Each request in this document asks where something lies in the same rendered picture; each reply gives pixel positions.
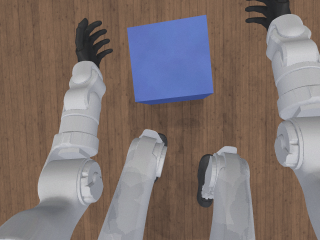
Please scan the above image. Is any robot right forearm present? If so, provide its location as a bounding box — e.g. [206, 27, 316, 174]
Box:
[266, 14, 320, 120]

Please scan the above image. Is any robot right hand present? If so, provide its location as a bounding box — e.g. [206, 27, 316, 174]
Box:
[245, 0, 291, 32]

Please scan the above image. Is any robot left upper arm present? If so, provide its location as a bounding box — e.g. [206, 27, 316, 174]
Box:
[0, 158, 104, 240]

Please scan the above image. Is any robot right thigh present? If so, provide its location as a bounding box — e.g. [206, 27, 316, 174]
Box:
[206, 152, 256, 240]

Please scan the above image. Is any carton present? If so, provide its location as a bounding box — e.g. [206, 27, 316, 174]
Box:
[127, 15, 214, 105]

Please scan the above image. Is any robot left hand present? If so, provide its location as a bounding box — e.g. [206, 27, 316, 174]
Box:
[75, 18, 113, 69]

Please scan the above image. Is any robot left foot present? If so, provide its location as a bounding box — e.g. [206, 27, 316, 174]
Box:
[154, 133, 168, 183]

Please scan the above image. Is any robot left forearm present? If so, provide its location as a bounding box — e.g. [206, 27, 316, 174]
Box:
[37, 61, 106, 198]

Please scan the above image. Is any robot right upper arm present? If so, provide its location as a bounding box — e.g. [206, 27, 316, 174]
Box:
[274, 116, 320, 240]

